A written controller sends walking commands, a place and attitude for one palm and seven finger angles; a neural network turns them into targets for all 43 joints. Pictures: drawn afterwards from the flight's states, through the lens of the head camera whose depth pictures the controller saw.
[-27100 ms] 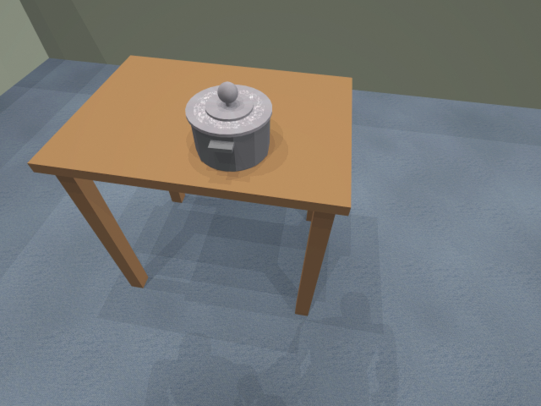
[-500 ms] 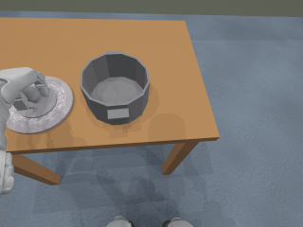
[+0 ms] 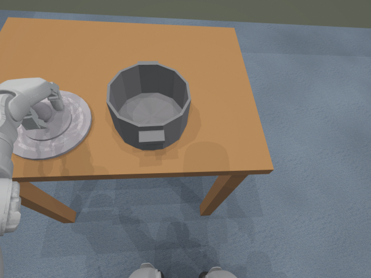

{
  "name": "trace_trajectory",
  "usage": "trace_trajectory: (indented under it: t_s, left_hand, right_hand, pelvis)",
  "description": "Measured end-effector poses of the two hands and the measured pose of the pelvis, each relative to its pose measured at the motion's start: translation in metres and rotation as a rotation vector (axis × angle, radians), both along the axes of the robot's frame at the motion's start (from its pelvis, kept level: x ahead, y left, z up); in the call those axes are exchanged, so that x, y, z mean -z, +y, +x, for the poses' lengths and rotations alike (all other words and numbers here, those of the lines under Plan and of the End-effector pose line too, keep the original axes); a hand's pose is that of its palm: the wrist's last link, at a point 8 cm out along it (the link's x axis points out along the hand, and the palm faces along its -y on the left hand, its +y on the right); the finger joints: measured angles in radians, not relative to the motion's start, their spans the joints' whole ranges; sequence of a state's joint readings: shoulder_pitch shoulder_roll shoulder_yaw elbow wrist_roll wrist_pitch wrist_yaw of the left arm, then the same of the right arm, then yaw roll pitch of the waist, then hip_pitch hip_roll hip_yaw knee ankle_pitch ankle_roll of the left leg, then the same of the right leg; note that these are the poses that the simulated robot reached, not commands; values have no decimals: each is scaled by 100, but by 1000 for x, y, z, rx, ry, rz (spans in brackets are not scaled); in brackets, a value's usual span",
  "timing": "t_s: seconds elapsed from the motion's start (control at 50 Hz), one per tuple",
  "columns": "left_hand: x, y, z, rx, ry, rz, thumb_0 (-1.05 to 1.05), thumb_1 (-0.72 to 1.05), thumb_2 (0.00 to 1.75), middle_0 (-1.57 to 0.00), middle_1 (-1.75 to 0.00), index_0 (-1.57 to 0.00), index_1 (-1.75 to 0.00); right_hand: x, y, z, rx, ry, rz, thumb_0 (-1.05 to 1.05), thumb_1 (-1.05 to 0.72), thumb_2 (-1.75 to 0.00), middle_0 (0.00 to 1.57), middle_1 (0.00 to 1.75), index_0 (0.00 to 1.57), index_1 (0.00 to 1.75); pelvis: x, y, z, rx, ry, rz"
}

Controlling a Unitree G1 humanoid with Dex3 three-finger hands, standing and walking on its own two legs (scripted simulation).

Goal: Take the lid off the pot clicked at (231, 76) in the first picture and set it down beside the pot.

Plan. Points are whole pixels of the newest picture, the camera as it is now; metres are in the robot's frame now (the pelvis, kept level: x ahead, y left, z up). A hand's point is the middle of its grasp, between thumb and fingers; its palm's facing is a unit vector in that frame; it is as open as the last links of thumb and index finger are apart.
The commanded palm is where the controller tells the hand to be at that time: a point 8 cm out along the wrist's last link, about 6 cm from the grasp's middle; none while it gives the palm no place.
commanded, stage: open the fingers wide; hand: left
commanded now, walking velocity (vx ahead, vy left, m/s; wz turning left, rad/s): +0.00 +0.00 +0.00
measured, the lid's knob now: (40, 112) +0.48 +0.31 +0.01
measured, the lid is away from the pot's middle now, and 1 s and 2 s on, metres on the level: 0.25 0.25 0.25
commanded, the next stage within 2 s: raise the empty hand in 0.50 s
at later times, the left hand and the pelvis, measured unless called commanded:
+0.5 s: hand (37, 114) +0.46 +0.30 +0.03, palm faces -0.48 -0.07 -0.88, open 10.9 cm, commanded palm +0.49 +0.29 +0.09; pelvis +0.00 +0.00 +0.00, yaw +0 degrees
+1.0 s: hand (27, 102) +0.46 +0.30 +0.08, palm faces -0.43 -0.09 -0.90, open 11.0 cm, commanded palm +0.48 +0.30 +0.13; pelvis +0.01 -0.01 +0.01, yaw +0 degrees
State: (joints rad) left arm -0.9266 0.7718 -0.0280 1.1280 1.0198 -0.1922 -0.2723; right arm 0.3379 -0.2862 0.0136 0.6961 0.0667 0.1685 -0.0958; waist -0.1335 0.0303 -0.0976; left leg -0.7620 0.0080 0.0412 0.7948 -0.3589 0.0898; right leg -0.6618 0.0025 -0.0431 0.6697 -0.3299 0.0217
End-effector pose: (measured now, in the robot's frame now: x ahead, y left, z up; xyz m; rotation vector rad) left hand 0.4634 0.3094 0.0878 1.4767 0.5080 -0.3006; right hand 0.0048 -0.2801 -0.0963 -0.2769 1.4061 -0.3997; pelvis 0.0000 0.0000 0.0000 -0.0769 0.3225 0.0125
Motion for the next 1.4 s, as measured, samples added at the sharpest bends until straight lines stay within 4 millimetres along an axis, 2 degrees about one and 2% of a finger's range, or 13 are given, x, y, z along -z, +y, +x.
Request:
trace_trajectory:
  t_s: [0.16,0.32,0.66,0.98,1.26,1.4]
  left_hand:
    - [-2,-6,8,21,-32,2,0,26,52,-47,-101,-44,-100]
    - [-2,-7,7,2,-26,17,0,15,47,-35,-99,-35,-98]
    - [-4,-3,0,-15,-13,6,0,7,50,-31,-95,-31,-95]
    - [-43,-6,-1,-23,-62,11,0,7,50,-31,-95,-32,-94]
    - [-68,11,-7,-49,-51,10,0,7,50,-31,-95,-32,-94]
    - [-90,12,-10,-28,-109,-2,0,7,50,-32,-95,-32,-94]
  right_hand:
    - [2,5,-10,23,32,19,1,-90,-90,21,30,21,30]
    - [5,12,-12,39,36,56,1,-90,-90,21,30,21,30]
    - [2,1,-2,16,4,31,1,-90,-90,21,30,21,30]
    - [0,2,10,11,-41,53,1,-90,-90,21,30,21,30]
    - [-7,2,25,-8,-74,50,1,-90,-90,21,30,21,30]
    - [-11,3,38,-29,-96,52,1,-90,-90,21,30,21,30]
  pelvis:
    - [0,2,2,7,10,-1]
    - [-2,2,4,10,7,1]
    - [-2,-3,2,7,-4,6]
    - [-9,-5,5,3,-42,13]
    - [-16,-4,8,-2,-73,17]
    - [-19,-1,9,-12,-91,18]
